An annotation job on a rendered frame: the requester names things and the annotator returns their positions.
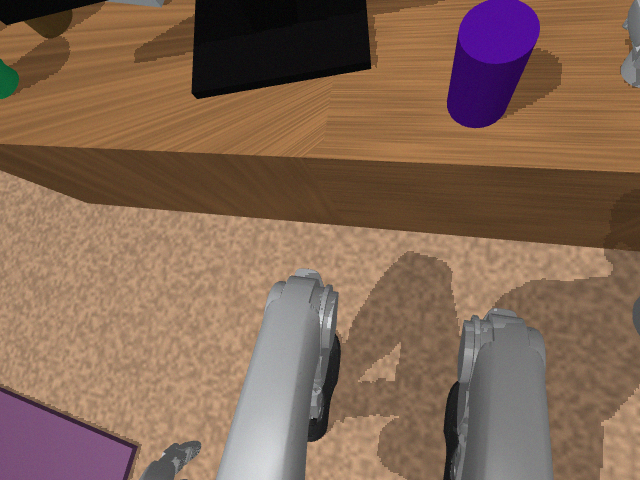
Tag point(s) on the left robot foot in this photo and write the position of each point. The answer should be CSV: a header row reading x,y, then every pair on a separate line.
x,y
318,426

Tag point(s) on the right robot hand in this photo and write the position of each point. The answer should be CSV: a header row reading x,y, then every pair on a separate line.
x,y
632,24

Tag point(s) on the right robot foot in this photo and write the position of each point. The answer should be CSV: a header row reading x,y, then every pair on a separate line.
x,y
450,431

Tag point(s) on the left robot hand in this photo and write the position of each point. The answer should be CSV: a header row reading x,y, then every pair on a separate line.
x,y
172,461

